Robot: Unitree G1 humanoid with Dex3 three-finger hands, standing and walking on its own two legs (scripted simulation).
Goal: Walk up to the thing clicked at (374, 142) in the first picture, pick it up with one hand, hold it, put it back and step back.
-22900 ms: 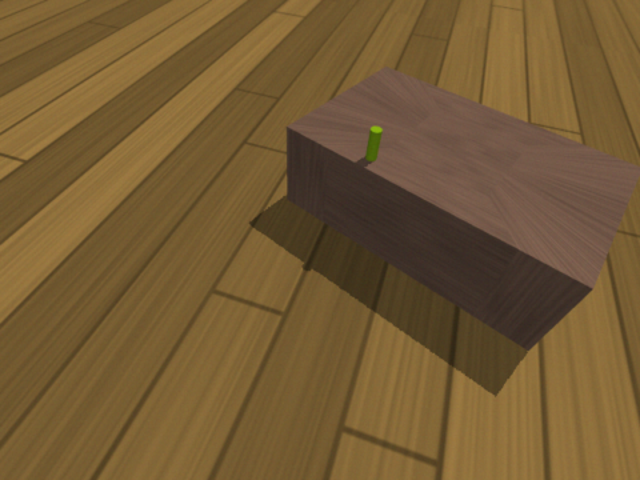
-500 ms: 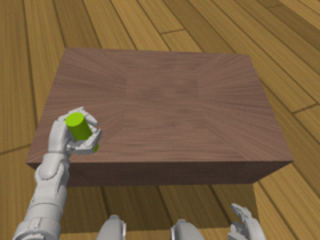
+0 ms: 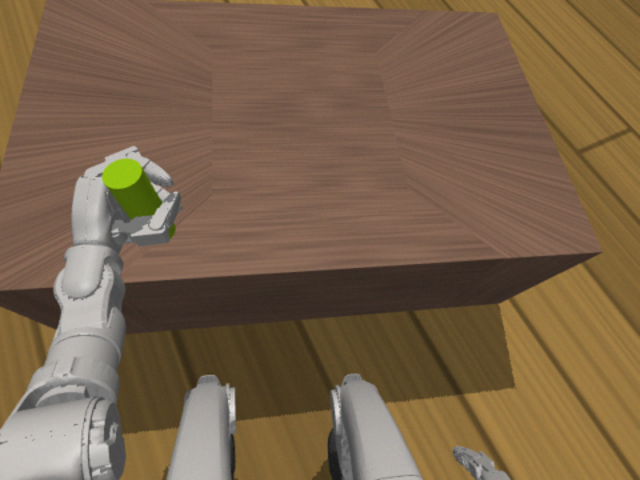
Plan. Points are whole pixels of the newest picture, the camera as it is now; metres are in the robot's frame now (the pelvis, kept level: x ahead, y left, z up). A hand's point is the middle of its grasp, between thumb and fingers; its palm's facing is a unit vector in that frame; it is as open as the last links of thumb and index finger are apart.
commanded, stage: crouch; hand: left
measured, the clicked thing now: (143, 205) +0.44 +0.18 +0.01
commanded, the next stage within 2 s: lower in 0.30 s
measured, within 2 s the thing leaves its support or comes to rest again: rests again in 1.64 s
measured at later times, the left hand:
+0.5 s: hand (173, 205) +0.47 +0.16 -0.05, palm faces +0.00 -1.00 -0.04, open 5.4 cm
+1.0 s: hand (186, 224) +0.48 +0.16 -0.12, palm faces -0.02 -1.00 -0.07, open 5.4 cm
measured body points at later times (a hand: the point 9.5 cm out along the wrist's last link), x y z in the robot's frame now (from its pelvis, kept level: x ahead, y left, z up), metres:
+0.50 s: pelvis -0.02 +0.00 -0.05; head +0.16 +0.03 +0.36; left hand +0.46 +0.21 -0.04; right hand +0.06 -0.26 -0.18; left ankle +0.05 +0.14 -0.58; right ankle +0.03 -0.15 -0.58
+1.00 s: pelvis -0.03 +0.00 -0.13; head +0.16 +0.02 +0.28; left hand +0.47 +0.21 -0.12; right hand +0.03 -0.26 -0.26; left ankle +0.05 +0.14 -0.58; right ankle +0.03 -0.15 -0.58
